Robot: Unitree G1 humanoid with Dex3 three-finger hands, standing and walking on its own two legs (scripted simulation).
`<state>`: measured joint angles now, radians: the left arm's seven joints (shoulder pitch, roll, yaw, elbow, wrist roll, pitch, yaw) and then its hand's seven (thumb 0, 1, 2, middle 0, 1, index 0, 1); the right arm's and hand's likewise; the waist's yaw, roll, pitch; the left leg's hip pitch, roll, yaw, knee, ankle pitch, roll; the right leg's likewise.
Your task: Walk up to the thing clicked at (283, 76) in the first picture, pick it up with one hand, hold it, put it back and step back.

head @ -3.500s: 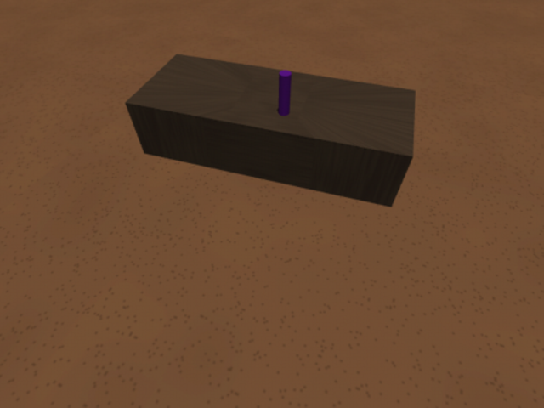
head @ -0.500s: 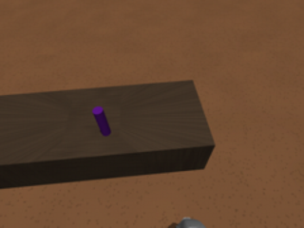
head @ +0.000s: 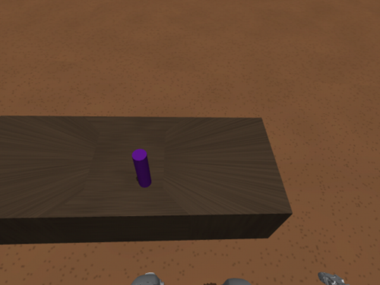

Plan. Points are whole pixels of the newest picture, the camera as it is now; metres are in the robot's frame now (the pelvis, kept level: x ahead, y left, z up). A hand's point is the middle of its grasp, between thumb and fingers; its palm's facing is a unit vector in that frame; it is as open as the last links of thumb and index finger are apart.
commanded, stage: walk up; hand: left
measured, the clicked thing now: (142, 169) +0.57 +0.19 -0.32
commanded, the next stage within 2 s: stand in 1.54 s
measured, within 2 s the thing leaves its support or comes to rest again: neither
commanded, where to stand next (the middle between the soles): +0.11 -0.02 m, yaw +0 degrees
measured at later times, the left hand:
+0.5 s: hand out of the picture +0.13 +0.25 -0.13, palm faces -0.04 -0.94 -0.34, open 7.4 cm
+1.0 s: hand (90, 280) +0.15 +0.23 -0.12, palm faces -0.04 -0.95 -0.31, open 7.4 cm
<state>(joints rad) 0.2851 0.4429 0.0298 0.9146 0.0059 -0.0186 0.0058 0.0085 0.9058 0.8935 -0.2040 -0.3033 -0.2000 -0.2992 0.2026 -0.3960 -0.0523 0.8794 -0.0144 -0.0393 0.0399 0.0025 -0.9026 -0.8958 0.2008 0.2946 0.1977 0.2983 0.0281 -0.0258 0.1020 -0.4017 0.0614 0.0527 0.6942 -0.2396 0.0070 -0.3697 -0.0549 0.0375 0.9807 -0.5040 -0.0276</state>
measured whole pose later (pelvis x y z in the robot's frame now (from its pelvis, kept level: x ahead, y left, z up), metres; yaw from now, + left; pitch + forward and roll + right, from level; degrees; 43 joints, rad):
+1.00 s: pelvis +0.05 -0.01 +0.03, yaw -2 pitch -2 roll +0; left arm 0.06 0.34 0.03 1.15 0.01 0.01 -0.03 0.01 0.91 0.89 -0.20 -0.30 -0.20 -0.30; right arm 0.08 -0.37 0.00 1.16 -0.01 -0.03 0.00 0.00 -0.90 -0.90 0.20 0.29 0.20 0.30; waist -0.01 0.00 0.05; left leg -0.16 0.07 0.08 0.34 -0.15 -0.03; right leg -0.12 -0.01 -0.03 0.35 -0.20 0.00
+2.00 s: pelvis +0.07 -0.01 +0.03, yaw -2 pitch -2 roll +0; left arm 0.09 0.35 0.00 1.14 0.01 -0.01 -0.01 0.01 0.91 0.89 -0.20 -0.30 -0.20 -0.30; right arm 0.08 -0.34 0.00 1.16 -0.01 -0.01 0.01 0.00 -0.90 -0.90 0.20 0.29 0.20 0.30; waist 0.00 0.00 0.05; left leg -0.12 0.06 0.09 0.30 -0.14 -0.03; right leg -0.08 -0.02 -0.03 0.30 -0.19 0.01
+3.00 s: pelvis +0.08 -0.01 +0.03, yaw -1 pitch -2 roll +0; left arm 0.10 0.35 0.00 1.14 0.01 -0.01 -0.01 0.01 0.91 0.89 -0.20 -0.30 -0.20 -0.30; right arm 0.09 -0.35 0.00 1.15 -0.01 -0.01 0.01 0.00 -0.90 -0.90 0.20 0.29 0.20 0.30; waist 0.00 0.00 0.05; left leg -0.11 0.06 0.08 0.30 -0.15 -0.03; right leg -0.07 -0.03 -0.04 0.30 -0.20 0.01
